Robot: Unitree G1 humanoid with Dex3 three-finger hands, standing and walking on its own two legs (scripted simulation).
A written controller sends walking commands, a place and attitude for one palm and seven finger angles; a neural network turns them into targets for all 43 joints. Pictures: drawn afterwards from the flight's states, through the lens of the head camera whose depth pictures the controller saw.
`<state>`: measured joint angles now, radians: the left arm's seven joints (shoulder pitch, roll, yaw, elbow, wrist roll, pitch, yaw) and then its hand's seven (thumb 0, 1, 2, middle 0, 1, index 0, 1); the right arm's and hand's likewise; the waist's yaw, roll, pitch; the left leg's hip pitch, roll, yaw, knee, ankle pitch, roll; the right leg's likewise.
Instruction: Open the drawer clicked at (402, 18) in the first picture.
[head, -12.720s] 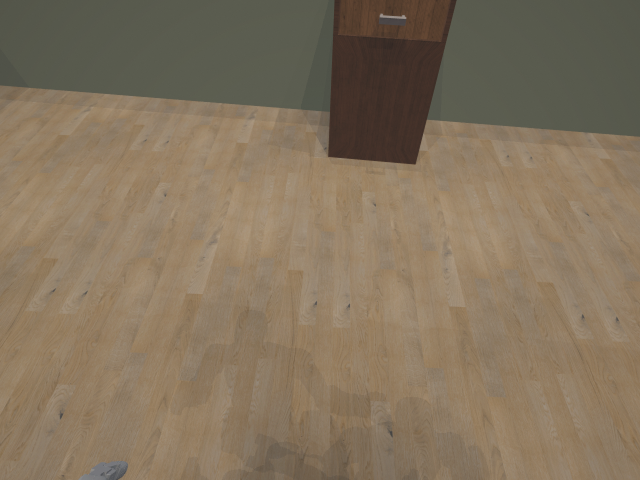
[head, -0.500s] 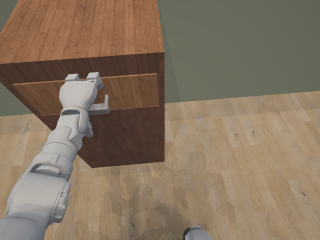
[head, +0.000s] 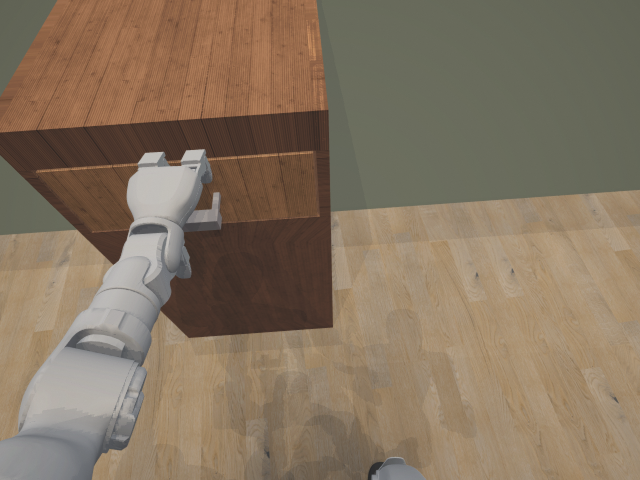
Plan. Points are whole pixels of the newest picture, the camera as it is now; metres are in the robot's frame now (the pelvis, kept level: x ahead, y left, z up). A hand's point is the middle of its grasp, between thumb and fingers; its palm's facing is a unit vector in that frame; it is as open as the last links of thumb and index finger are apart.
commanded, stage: move the hooked fingers above the handle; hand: left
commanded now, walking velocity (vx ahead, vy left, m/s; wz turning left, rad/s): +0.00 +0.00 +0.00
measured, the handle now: (189, 210) +0.52 +0.21 -0.04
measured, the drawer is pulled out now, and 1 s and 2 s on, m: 0.00 0.00 0.00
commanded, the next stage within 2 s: lower the fingers behind the handle in 0.02 s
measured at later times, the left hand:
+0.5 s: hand (184, 231) +0.45 +0.19 +0.00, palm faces -0.02 +0.00 -1.00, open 13.8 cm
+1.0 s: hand (184, 238) +0.46 +0.20 -0.04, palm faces -0.02 -0.01 -1.00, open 13.8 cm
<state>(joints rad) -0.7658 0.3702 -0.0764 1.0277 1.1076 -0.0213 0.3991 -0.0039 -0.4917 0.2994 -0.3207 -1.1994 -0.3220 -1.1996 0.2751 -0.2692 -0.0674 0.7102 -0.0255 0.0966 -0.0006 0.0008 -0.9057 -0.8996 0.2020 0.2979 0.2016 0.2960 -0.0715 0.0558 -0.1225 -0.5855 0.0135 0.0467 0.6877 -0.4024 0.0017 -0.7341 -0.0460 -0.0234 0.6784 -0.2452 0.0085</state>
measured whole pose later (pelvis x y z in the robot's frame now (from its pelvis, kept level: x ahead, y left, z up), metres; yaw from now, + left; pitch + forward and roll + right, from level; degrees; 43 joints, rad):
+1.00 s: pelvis -0.02 +0.01 -0.03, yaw +0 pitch +24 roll +0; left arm -0.81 0.42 -0.02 1.11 1.13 -0.06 0.48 0.00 -0.49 0.30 -0.32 -1.20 -0.32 -1.21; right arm 0.31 -0.27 -0.07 0.75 -0.05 0.06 0.02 0.00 -0.91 -0.90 0.20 0.30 0.20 0.30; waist -0.11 0.05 -0.16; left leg -0.86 0.01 0.04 0.93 -0.49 0.01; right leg -0.99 -0.05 -0.02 0.88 -0.30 0.02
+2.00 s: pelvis -0.03 +0.01 -0.04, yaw +0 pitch +24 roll +0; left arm -0.84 0.46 -0.03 1.09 1.10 -0.03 0.41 0.00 -0.49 0.30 -0.30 -1.21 -0.30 -1.22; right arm 0.32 -0.28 -0.05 0.73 -0.04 0.03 0.01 0.00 -0.91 -0.90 0.20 0.30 0.20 0.30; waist -0.13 0.06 -0.16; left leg -0.93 0.02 0.04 1.00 -0.49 0.01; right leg -1.06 -0.05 -0.01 0.93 -0.30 0.01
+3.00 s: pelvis +0.01 +0.01 +0.00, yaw +0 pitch +18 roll +0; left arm -0.72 0.37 -0.07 0.96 1.10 -0.04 0.38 0.00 -0.49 0.30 -0.32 -1.20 -0.32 -1.20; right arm 0.30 -0.26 -0.08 0.73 -0.03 0.10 0.00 0.00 -0.91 -0.90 0.20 0.30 0.20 0.30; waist -0.06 0.07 -0.13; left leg -0.58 0.01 0.04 0.69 -0.42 0.01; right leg -0.72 -0.04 -0.02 0.68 -0.26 0.02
